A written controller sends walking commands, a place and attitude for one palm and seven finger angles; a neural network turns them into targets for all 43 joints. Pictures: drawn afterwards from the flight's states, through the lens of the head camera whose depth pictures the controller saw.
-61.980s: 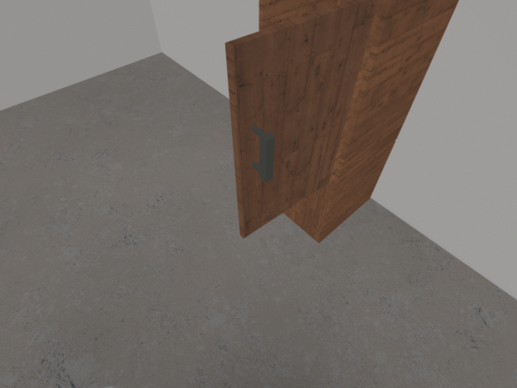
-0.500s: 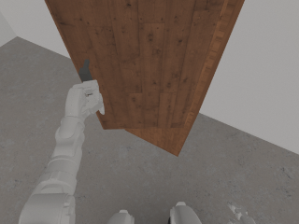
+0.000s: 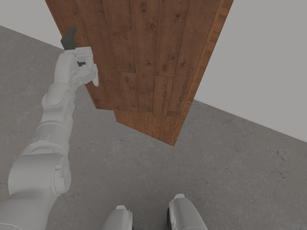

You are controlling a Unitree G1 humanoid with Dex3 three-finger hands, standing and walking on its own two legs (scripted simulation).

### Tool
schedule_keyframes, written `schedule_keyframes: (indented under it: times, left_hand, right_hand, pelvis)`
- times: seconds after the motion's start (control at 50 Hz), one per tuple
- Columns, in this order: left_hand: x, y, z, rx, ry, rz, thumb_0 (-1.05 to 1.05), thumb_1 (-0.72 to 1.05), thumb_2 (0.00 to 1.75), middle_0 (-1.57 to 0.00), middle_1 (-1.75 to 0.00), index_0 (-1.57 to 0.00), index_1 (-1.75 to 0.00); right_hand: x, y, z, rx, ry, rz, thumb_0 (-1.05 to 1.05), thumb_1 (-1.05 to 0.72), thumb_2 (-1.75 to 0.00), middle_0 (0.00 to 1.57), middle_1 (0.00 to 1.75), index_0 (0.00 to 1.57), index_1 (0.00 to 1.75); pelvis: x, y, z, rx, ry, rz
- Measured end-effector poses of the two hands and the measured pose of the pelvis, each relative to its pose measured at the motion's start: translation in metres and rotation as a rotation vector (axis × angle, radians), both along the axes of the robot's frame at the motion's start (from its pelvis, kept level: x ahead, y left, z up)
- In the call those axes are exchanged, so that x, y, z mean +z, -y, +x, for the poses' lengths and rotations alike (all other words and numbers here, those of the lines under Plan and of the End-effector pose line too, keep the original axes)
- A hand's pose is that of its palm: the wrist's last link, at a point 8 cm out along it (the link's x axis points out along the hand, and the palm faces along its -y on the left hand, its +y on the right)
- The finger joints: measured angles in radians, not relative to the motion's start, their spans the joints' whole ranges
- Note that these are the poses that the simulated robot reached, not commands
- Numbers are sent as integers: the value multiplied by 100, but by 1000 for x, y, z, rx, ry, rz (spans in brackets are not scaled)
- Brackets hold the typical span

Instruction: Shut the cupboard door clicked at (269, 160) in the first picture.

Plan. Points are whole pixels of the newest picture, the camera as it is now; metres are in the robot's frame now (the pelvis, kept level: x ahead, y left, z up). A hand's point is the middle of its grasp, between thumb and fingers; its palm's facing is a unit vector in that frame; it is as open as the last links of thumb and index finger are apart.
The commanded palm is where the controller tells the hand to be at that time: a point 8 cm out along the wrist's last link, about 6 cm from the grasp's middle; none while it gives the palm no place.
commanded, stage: push the door shut along its arc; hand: left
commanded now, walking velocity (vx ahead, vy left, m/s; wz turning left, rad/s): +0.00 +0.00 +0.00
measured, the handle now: (77, 52) +0.57 +0.17 +0.08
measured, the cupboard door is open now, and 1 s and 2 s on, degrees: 19 6 0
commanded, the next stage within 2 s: pull the fist back off the door in 1.12 s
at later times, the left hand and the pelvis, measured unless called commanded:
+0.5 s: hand (108, 56) +0.54 +0.09 +0.10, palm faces -0.31 -0.95 -0.02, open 3.1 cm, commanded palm +0.54 +0.14 +0.09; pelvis +0.00 +0.00 -0.01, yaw -1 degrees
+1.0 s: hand (115, 43) +0.58 +0.07 +0.10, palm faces -0.39 -0.92 -0.03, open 3.1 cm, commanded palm +0.60 +0.09 +0.09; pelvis +0.00 +0.00 -0.02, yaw -1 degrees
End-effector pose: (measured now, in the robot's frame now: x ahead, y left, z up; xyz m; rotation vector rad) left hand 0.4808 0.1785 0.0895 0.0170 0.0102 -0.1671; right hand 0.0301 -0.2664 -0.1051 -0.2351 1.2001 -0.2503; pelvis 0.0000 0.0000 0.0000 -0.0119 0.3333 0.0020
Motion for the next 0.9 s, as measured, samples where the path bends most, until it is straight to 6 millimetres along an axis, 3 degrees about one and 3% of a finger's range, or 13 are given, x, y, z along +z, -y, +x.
schedule_keyframes:
  times: [0.2,0.58,0.9]
  left_hand:
    - [4,16,26,-75,-13,11,2,90,90,-130,-150,-130,-150]
    - [10,40,66,-159,-31,5,2,90,90,-130,-150,-130,-150]
    - [11,46,95,-218,-48,26,-1,89,93,-129,-150,-130,-150]
  right_hand:
    - [-1,0,-21,-45,-52,1,0,-90,-90,20,30,20,30]
    - [-2,-1,-39,-88,-91,-12,0,-90,-90,21,30,20,30]
    - [-6,-9,-67,-113,-177,-32,0,-90,-90,21,30,21,30]
  pelvis:
    - [-2,0,3,-10,-28,-5]
    - [-10,1,2,-20,-75,-13]
    - [-22,-3,1,-14,-129,-30]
